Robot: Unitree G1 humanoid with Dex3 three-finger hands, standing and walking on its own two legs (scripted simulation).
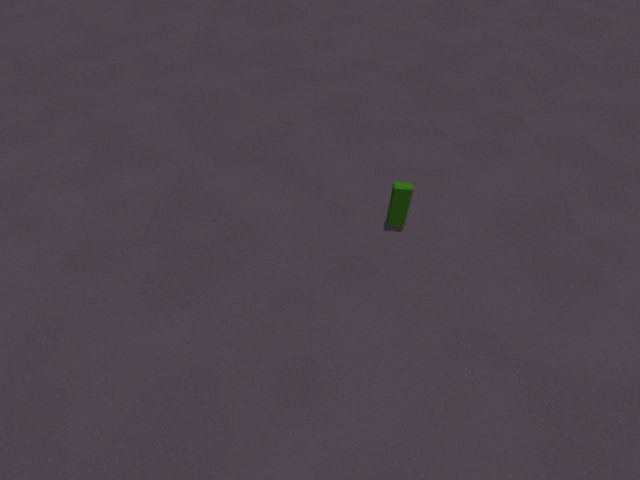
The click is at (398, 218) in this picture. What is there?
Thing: carton on end
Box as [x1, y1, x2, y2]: [387, 182, 412, 225]
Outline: 394,182 387,214 387,224 403,225 412,192 412,183
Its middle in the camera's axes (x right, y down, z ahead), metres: +0.32 -0.14 +1.62
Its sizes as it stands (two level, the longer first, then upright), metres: 0.074 0.040 0.214
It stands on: the floor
